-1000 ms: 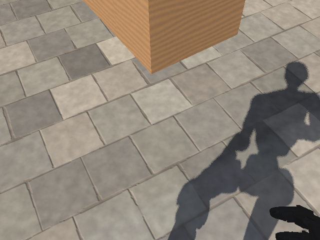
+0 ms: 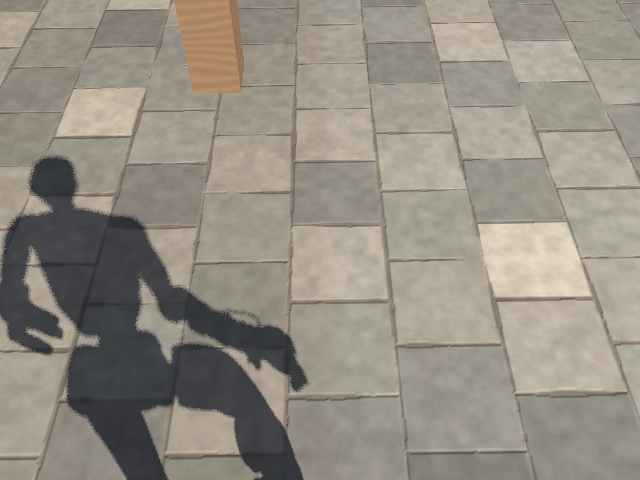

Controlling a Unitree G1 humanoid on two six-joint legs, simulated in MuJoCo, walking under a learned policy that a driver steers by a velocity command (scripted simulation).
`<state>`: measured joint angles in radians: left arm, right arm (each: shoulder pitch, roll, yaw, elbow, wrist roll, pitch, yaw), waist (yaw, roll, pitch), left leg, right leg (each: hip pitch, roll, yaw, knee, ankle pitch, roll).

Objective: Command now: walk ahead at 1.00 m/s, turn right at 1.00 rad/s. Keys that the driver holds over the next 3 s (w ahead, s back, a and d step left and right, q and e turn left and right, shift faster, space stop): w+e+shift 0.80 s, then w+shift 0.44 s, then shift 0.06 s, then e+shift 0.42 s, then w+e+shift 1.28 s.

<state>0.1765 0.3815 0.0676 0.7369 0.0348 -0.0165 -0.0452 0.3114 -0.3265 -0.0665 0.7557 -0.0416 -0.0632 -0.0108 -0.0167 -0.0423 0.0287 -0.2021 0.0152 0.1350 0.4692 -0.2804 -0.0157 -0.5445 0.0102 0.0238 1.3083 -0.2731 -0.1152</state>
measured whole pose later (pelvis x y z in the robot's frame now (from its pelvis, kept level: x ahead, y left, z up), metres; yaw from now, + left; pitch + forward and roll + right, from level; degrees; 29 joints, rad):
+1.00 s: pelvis +0.87 -0.29 -0.01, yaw -54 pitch +2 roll +3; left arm -0.06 0.32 0.01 0.60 0.04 -0.02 -0.09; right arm 0.55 -0.32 -0.06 0.91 -0.03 -0.09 0.01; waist -0.09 -0.02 0.01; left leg 0.15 0.01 0.22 0.20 -0.37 -0.05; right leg -0.77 -0.02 0.00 0.90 -0.09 -0.13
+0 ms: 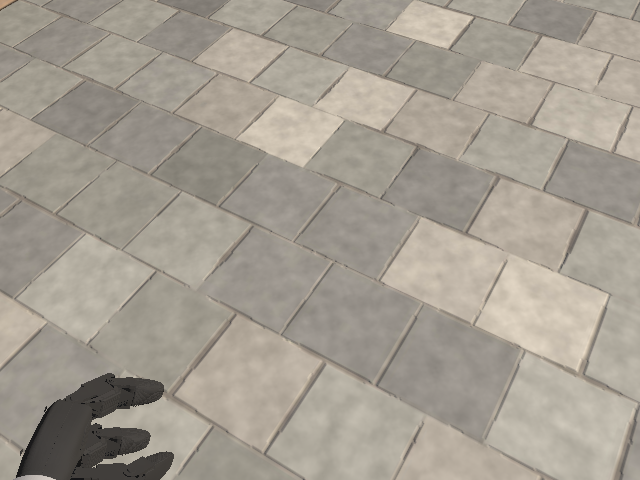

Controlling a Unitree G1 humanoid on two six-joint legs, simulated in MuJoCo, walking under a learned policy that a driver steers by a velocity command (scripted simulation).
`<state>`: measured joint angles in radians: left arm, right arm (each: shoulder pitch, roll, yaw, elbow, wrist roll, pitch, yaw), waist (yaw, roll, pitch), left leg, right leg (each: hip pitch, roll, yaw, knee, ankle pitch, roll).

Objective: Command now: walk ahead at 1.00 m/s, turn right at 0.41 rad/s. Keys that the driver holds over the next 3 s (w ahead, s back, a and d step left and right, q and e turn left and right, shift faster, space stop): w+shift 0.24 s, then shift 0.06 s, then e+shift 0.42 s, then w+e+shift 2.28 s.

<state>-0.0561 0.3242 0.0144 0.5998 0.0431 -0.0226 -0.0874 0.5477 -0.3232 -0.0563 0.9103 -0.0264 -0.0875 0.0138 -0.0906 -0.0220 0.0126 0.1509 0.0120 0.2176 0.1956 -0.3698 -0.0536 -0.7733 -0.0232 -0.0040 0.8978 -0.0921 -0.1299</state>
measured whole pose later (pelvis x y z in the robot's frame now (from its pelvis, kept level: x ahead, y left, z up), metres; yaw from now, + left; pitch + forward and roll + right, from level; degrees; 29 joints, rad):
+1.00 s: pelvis +0.65 -0.11 +0.00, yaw -36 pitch +1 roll +3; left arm 0.20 0.33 0.08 0.67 0.02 0.05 -0.07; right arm 0.18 -0.37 -0.10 0.75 -0.03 0.00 0.02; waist 0.02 0.06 -0.03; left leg -0.18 0.16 0.34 0.57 -0.40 -0.03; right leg -0.29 -0.07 -0.09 0.62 -0.39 -0.11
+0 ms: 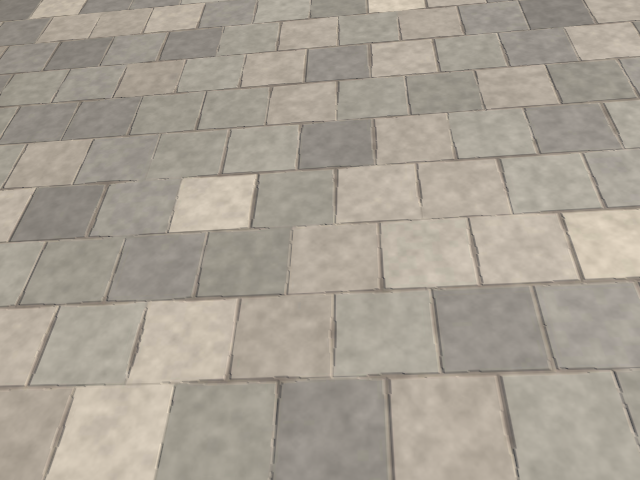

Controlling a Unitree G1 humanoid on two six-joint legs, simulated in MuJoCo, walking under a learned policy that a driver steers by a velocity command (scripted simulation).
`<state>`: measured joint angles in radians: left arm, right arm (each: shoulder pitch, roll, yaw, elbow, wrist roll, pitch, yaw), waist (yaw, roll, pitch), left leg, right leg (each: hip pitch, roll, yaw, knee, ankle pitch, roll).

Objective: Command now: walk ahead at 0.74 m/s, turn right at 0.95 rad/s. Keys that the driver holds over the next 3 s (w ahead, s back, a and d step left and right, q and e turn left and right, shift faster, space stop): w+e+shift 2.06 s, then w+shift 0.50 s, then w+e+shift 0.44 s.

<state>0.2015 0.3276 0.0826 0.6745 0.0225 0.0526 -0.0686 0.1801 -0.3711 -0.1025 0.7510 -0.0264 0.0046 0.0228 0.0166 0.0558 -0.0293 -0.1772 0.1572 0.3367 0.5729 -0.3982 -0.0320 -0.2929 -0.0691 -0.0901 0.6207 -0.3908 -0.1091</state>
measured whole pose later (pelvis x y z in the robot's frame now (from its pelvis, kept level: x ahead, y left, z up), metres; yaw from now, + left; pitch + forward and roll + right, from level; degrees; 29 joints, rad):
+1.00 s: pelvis +0.69 -0.35 -0.01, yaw -57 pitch +0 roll -1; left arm 0.38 0.33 0.06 0.82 0.01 -0.02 0.00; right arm 0.14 -0.25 0.00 0.64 -0.06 -0.05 0.01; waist 0.02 0.00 0.08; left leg -0.57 0.15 -0.08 1.22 -0.40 -0.07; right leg -0.22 0.25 0.04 0.51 -0.27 -0.20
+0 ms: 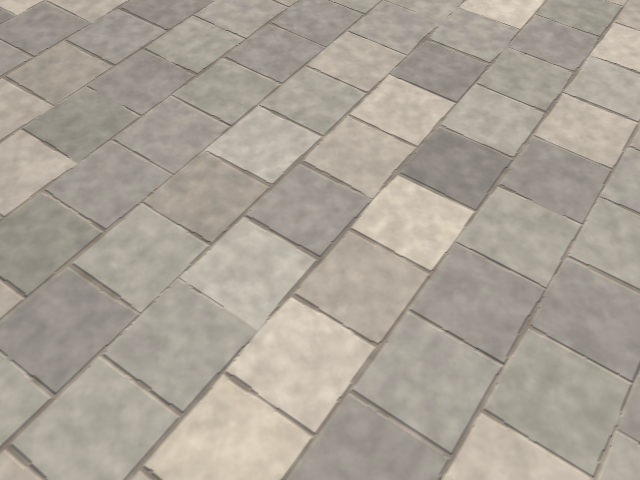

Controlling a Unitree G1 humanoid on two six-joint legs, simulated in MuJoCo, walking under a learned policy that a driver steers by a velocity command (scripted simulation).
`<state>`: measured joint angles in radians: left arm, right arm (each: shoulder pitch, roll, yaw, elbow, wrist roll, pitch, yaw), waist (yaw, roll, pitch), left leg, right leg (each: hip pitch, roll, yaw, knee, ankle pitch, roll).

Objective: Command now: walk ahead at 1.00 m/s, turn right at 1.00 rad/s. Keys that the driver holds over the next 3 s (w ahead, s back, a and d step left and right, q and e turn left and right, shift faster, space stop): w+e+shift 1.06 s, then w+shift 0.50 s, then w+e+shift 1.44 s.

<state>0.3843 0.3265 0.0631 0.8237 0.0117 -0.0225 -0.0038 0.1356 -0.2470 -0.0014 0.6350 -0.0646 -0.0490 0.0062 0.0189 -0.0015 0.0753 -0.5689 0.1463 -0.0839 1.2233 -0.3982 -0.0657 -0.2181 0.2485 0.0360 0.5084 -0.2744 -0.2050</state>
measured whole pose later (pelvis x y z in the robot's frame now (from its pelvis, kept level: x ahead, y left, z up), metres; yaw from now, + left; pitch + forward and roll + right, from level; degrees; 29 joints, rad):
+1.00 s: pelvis +0.88 -0.26 +0.00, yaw -57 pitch +2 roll +0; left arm 0.46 0.34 0.07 0.83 0.00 -0.07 -0.01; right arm 0.00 -0.28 0.01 0.56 -0.03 -0.04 0.02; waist 0.11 -0.01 0.05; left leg -0.69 0.12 -0.08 0.67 -0.04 -0.06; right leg 0.06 0.20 0.24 0.33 -0.38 -0.17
